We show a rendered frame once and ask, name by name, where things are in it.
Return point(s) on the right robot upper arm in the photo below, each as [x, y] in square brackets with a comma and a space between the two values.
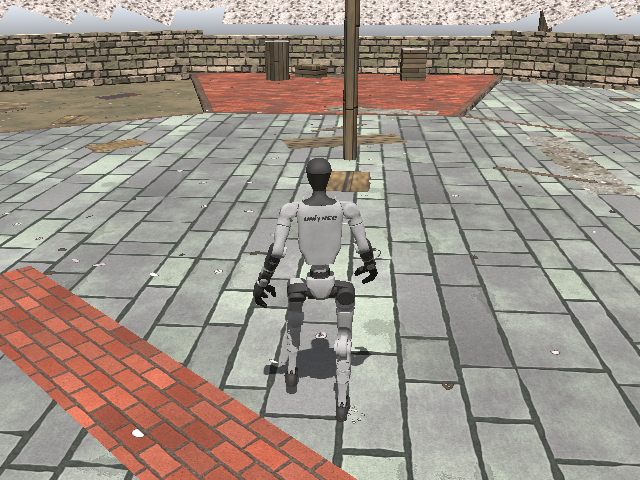
[350, 210]

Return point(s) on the robot left forearm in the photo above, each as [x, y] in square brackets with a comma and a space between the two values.
[268, 268]

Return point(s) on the right robot thigh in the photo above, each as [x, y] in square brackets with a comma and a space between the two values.
[345, 305]

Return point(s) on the robot right shin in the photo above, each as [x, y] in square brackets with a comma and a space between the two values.
[343, 369]

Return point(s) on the left robot upper arm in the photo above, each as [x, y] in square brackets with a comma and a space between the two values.
[287, 212]

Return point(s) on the right robot hand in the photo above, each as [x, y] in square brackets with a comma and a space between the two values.
[363, 269]

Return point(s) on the robot right forearm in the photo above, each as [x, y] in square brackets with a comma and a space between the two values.
[368, 258]

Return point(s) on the left robot hand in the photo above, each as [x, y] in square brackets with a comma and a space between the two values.
[258, 292]

